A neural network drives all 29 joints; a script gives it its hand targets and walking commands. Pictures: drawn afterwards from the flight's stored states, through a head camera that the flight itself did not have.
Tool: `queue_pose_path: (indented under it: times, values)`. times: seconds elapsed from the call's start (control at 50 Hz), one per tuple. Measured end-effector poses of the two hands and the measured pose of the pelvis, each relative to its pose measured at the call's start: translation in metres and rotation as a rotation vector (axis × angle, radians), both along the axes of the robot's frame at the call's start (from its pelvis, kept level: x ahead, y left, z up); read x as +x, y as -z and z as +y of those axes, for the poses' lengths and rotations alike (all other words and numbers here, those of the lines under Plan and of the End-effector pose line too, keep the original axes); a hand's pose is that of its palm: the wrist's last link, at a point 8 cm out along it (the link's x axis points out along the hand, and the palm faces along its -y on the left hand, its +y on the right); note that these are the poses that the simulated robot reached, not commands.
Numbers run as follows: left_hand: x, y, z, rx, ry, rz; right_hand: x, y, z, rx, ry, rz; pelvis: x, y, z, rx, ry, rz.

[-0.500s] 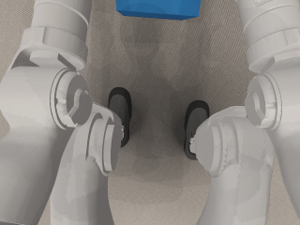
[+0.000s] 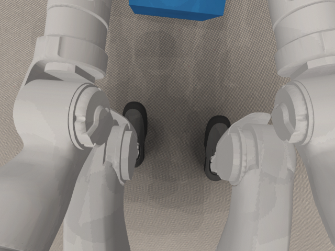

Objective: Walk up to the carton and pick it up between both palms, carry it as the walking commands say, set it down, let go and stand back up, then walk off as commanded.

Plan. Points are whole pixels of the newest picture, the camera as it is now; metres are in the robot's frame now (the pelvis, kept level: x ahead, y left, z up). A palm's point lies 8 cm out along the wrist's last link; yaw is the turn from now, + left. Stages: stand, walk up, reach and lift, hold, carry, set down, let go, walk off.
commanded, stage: reach and lift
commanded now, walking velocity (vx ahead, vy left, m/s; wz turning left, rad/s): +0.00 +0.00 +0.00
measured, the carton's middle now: out of the picture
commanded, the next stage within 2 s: none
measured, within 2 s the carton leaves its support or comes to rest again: neither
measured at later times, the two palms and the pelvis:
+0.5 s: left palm out of the picture +0.56 +0.10 -0.08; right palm out of the picture +0.56 -0.12 -0.10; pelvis -0.01 +0.00 +0.02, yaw -1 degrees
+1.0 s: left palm out of the picture +0.55 +0.10 -0.01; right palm out of the picture +0.54 -0.12 -0.03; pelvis -0.02 +0.00 +0.06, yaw -2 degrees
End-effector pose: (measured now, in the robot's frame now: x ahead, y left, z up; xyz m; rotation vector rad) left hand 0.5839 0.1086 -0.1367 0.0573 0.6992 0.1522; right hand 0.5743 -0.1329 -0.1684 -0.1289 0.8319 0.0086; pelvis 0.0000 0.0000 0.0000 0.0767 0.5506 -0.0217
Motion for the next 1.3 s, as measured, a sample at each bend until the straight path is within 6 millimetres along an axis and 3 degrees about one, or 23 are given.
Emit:
queue_pose_path:
  times: [0.16, 0.36, 0.6, 1.3]
  values:
    - [-0.007, -0.023, 0.005, 0.044, -0.063, -0.028, -0.003, -0.027, 0.011, -0.007, 0.027, -0.017, -0.004, -0.003, 0.001, -0.006, 0.003, -0.046]
    - [-0.016, -0.043, -0.005, 0.025, -0.086, -0.042, -0.006, -0.056, 0.007, -0.056, 0.103, -0.047, -0.008, -0.009, 0.004, -0.021, 0.007, -0.085]
    - [-0.023, -0.071, -0.004, 0.042, -0.101, -0.056, -0.015, -0.081, 0.009, -0.044, 0.134, -0.071, -0.011, -0.026, 0.001, -0.016, 0.01, -0.107]
    - [-0.053, -0.163, -0.007, 0.057, -0.111, -0.073, -0.043, -0.179, 0.008, -0.053, 0.174, -0.111, -0.024, -0.082, 0.001, -0.023, 0.024, -0.216]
